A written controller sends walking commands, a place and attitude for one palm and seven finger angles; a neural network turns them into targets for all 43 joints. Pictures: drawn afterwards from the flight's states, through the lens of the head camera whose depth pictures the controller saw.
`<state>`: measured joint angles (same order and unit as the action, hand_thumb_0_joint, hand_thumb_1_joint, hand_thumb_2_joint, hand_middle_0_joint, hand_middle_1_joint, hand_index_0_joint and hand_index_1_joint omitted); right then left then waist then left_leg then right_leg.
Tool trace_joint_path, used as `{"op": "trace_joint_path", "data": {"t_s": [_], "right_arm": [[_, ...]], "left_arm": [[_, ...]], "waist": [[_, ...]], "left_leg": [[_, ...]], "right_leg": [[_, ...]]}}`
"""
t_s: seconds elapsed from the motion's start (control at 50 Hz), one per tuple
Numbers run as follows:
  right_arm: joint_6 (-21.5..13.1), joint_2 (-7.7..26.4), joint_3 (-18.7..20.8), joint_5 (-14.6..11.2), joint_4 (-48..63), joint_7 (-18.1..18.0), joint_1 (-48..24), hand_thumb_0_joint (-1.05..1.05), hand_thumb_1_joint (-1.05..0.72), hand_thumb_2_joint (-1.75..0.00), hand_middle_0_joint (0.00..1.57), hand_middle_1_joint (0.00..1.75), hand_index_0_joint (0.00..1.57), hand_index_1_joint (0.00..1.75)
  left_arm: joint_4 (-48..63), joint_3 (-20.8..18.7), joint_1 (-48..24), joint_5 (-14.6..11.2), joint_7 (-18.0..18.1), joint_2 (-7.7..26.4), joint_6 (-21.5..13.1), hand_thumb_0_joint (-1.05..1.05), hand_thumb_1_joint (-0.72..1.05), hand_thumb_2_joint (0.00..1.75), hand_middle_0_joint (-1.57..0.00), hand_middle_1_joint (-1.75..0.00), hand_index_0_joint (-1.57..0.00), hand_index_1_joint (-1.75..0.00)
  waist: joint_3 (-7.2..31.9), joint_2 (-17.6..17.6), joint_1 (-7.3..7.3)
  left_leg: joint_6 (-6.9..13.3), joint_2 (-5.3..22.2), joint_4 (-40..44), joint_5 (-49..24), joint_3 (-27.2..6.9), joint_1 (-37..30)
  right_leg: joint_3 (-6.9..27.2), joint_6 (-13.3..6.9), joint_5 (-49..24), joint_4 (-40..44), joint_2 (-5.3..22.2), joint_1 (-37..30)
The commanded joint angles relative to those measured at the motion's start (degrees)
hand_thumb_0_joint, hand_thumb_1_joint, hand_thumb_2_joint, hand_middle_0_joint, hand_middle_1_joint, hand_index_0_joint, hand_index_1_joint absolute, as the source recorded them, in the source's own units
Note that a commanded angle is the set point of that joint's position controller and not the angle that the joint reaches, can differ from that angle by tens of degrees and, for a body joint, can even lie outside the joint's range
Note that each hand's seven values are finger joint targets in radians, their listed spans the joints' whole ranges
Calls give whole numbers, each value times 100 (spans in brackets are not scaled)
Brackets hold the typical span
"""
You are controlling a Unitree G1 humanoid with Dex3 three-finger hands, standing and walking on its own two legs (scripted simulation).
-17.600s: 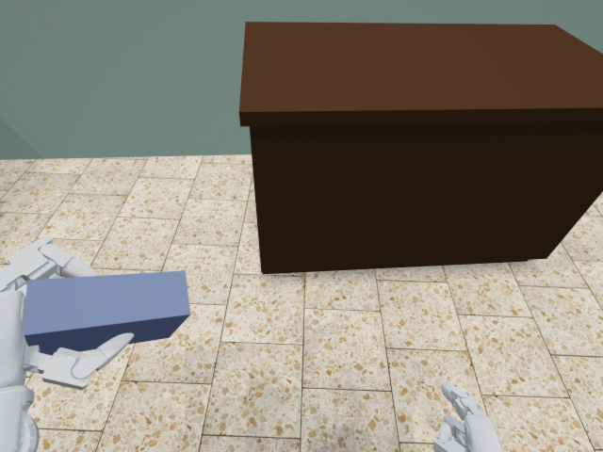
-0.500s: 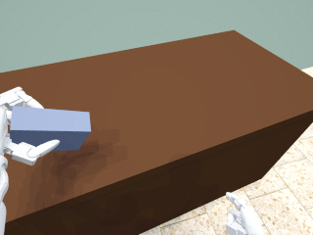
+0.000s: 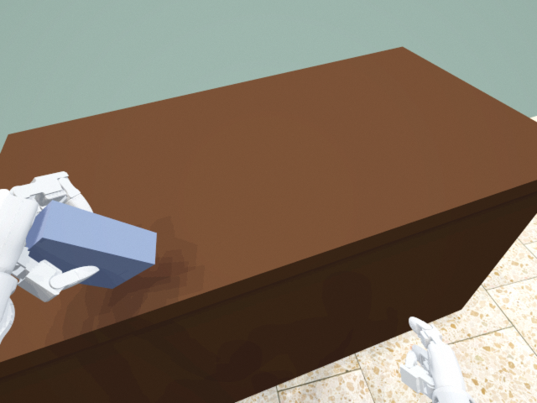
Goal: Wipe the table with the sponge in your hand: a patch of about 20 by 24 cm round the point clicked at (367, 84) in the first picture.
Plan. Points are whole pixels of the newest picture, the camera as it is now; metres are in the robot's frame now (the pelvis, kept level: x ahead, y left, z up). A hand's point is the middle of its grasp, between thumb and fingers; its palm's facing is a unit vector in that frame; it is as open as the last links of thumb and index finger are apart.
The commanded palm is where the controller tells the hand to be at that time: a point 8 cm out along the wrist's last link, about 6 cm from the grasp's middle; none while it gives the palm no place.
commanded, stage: turn the palm down, sponge in hand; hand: left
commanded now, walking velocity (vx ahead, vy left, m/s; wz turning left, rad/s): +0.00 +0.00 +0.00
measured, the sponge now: (104, 254) +0.25 +0.25 +0.14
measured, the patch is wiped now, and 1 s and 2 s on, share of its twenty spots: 0.00 0.00 0.00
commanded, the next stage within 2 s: move the sponge above the wiping area in 1.50 s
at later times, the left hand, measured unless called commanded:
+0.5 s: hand (34, 223) +0.24 +0.31 +0.21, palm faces +0.30 -0.31 -0.90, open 9.2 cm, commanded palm +0.20 +0.31 +0.26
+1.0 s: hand (16, 213) +0.25 +0.32 +0.22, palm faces +0.26 -0.13 -0.96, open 9.2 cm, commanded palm +0.19 +0.32 +0.28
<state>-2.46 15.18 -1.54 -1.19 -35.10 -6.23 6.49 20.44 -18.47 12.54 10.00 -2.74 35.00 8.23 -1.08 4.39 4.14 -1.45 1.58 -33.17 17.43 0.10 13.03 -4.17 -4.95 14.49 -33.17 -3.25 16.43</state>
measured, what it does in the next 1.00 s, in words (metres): stands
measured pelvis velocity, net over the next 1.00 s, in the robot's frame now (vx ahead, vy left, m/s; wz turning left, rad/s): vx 0.00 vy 0.04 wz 0.00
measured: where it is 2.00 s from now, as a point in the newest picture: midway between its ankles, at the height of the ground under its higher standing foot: outside the picture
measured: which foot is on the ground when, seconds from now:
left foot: down 0.00-1.00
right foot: down 0.00-1.00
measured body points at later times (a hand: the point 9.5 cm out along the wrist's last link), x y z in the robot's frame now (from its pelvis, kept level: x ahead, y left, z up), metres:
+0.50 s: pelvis +0.01 +0.03 +0.01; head -0.01 -0.02 +0.45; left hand +0.22 +0.32 +0.25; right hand +0.25 -0.18 -0.06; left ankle +0.01 +0.15 -0.73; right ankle +0.04 -0.05 -0.73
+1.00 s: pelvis +0.00 +0.04 +0.01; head -0.02 -0.01 +0.46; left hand +0.23 +0.32 +0.27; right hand +0.28 -0.14 -0.05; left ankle +0.01 +0.15 -0.73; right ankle +0.04 -0.05 -0.73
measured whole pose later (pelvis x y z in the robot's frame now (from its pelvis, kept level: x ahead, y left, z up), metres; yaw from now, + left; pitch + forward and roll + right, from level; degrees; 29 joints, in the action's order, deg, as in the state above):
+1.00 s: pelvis +0.00 +0.04 +0.01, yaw +0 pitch -4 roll +1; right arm 3.3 15.3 -5.3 -3.3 -36.3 -4.3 -2.2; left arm 24.5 -2.5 -0.6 41.6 -8.4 36.6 32.2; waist -0.8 6.0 7.9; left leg 1.1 -1.5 -23.1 12.6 1.5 6.2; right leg -2.3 -2.6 10.4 -25.2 -0.6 10.5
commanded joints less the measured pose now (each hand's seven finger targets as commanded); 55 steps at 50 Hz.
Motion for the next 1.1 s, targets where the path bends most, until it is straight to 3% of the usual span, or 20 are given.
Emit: {"op": "trace_joint_path", "data": {"t_s": [0.0, 0.06, 0.12, 0.18, 0.24, 0.28, 0.32, 0.36, 0.38, 0.44, 0.6, 0.76, 0.78, 0.82, 0.88, 0.96, 0.98, 1.0, 1.06, 1.08], "right_arm": [[-207, 536, 247, -29, 1030, 11, -909, 0, -90, -90, 20, 30, 20, 30], [-101, 641, 297, -65, 1090, -15, -773, 0, -90, -90, 20, 30, 20, 30], [-90, 672, 271, -140, 1105, -69, -780, 0, -90, -90, 20, 30, 20, 30], [-200, 622, 178, -225, 1222, -136, -1108, 0, -90, -90, 20, 30, 20, 30], [-218, 651, 201, -148, 1168, -197, -899, 0, -90, -90, 20, 30, 20, 30], [-278, 577, 98, -213, 1202, -191, -1229, 0, -90, -90, 20, 30, 20, 30], [-245, 596, 99, -148, 1115, -183, -1074, 0, -90, -90, 20, 30, 20, 30], [-190, 591, 81, -135, 1112, -173, -1185, 0, -90, -90, 20, 30, 20, 30], [-212, 543, -9, -207, 1142, -125, -1487, 0, -90, -90, 20, 30, 20, 30], [-79, 581, -16, -163, 1061, -96, -1433, 0, -90, -90, 20, 30, 20, 30], [74, 535, -151, -197, 1068, -2, -1932, 0, -90, -90, 20, 30, 20, 30], [232, 526, -174, -176, 969, 68, -2082, 0, -90, -90, 20, 30, 20, 30], [152, 457, -237, -244, 1039, 90, -2445, 0, -90, -90, 20, 30, 20, 30], [197, 509, -196, -205, 958, 116, -2184, 0, -90, -90, 20, 30, 20, 30], [166, 417, -252, -278, 1057, 145, -2609, 0, -90, -90, 20, 30, 20, 30], [272, 498, -165, -218, 963, 153, -2227, 0, -90, -90, 20, 30, 20, 30], [194, 430, -240, -282, 1034, 169, -2554, 0, -90, -90, 20, 30, 20, 30], [211, 497, -189, -211, 981, 160, -2346, 0, -90, -90, 20, 30, 20, 30], [244, 496, -150, -195, 970, 177, -2251, 0, -90, -90, 20, 30, 20, 30], [164, 437, -212, -243, 1024, 200, -2572, 0, -90, -90, 20, 30, 20, 30]], "left_arm": [[1262, -1363, -658, 202, 601, 1674, -69, 0, 10, 130, -120, -160, -120, -160], [1336, -1323, -184, 337, 645, 1694, 255, 0, 10, 130, -120, -160, -120, -160], [1345, -1091, -393, 488, 562, 1660, 496, 0, 10, 130, -120, -160, -120, -160], [1632, -921, -784, 758, 505, 1730, 575, 0, 10, 130, -120, -160, -120, -160], [1656, -739, -778, 1029, 473, 1706, 629, 0, 10, 130, -120, -160, -120, -160], [1760, -696, -1084, 1223, 486, 1744, 738, 0, 10, 130, -120, -160, -120, -160], [1635, -596, -1207, 1418, 487, 1730, 863, 0, 10, 130, -120, -160, -120, -160], [1678, -546, -1252, 1609, 456, 1771, 1063, 0, 10, 130, -120, -160, -120, -160], [1735, -611, -1434, 1718, 476, 1853, 1187, 0, 10, 130, -120, -160, -120, -160], [1512, -205, -1555, 1963, 323, 1635, 1499, 0, 10, 130, -120, -160, -120, -160], [1542, 382, -2241, 2602, -147, 1475, 1989, 0, 10, 130, -120, -160, -120, -160], [1454, 479, -2717, 3203, -242, 1722, 2138, 0, 10, 130, -120, -160, -120, -160], [1547, 370, -2871, 3240, -221, 1786, 2214, 0, 10, 130, -120, -160, -120, -160], [1338, 557, -2808, 3301, -256, 1677, 2267, 0, 10, 130, -120, -160, -120, -160], [1608, 611, -3005, 3377, -281, 1622, 2321, 0, 10, 130, -120, -160, -120, -160], [1339, 723, -2704, 3460, -301, 1523, 2295, 0, 10, 130, -120, -160, -120, -160], [1416, 614, -2795, 3490, -262, 1568, 2320, 0, 10, 130, -120, -160, -120, -160], [1321, 710, -2762, 3494, -241, 1478, 2304, 0, 10, 130, -120, -160, -120, -160], [1395, 588, -2661, 3599, -159, 1617, 2222, 0, 10, 130, -120, -160, -120, -160], [1552, 471, -2802, 3642, -115, 1704, 2236, 0, 10, 130, -120, -160, -120, -160]], "waist": [[1155, -55, 239], [1207, -478, 217], [1048, -546, 110], [979, -129, 148], [1081, -310, 147], [949, 24, 187], [1028, -22, 186], [1059, 37, 247], [1042, 323, 311], [959, 40, 257], [1037, 49, 274], [1200, 190, 357], [1168, 251, 435], [1300, 162, 393], [1218, 312, 450], [1148, -5, 389], [1105, 45, 438], [1169, 47, 420], [1338, 47, 443], [1303, 87, 484]], "left_leg": [[144, -98, -26, -947, 8, 527], [219, -82, 43, -1110, 15, 462], [282, -88, 85, -1084, 55, 358], [337, -146, 193, -1167, 94, 78], [365, -126, 361, -1230, 51, -55], [352, -156, 480, -1199, 29, -196], [321, -117, 656, -1236, -39, -178], [323, -125, 769, -1348, -63, -255], [292, -153, 822, -1406, -90, -307], [287, -100, 1009, -1418, -139, -313], [323, -128, 1200, -1510, -222, -455], [304, -156, 1391, -1631, -402, -497], [307, -191, 1347, -1596, -405, -492], [296, -189, 1364, -1713, -408, -458], [308, -204, 1364, -1602, -432, -522], [323, -185, 1400, -1504, -412, -456], [321, -201, 1379, -1396, -411, -453], [333, -194, 1360, -1392, -354, -411], [324, -222, 1338, -1569, -394, -475], [325, -243, 1293, -1520, -411, -509]], "right_leg": [[1705, 505, -345, 868, 1083, -1073], [1519, 566, -1034, 667, 972, -1076], [1375, 568, -890, 707, 863, -891], [1233, 455, -454, 751, 675, -640], [939, 485, -592, 722, 619, -685], [942, 402, -420, 781, 522, -588], [729, 398, -505, 765, 516, -746], [707, 371, -597, 792, 497, -871], [815, 279, -537, 821, 432, -888], [625, 316, -584, 919, 438, -974], [646, 194, -613, 1045, 345, -1123], [739, 132, -628, 1089, 361, -1295], [963, 38, -565, 1079, 276, -1283], [794, 91, -683, 1067, 366, -1392], [1015, 11, -560, 1093, 279, -1304], [838, 114, -534, 1157, 375, -1279], [1073, 31, -369, 1170, 284, -1225], [898, 62, -435, 1134, 356, -1314], [945, 86, -592, 1116, 384, -1386], [1203, 1, -472, 1140, 292, -1325]]}}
